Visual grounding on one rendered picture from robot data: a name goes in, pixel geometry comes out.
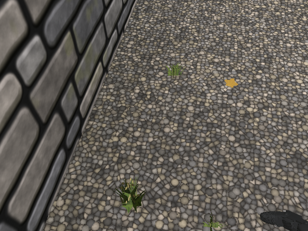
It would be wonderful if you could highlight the robot right hand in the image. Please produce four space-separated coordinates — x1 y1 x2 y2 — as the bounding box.
260 210 308 231

